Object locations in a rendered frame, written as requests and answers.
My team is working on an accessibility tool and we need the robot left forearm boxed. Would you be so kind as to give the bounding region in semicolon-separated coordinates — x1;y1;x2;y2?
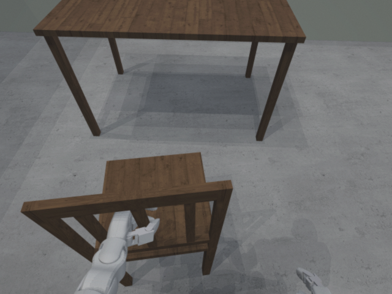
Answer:
74;237;128;294

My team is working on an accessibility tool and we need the chair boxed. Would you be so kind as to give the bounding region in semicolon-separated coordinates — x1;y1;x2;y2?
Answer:
20;152;233;287

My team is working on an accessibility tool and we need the robot right hand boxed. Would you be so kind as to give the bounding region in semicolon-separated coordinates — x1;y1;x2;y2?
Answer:
296;268;331;294

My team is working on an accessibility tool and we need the robot left hand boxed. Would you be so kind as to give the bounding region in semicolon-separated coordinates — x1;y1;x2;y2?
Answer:
107;208;160;247

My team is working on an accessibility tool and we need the table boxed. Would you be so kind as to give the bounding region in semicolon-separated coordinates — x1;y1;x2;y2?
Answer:
33;0;306;141

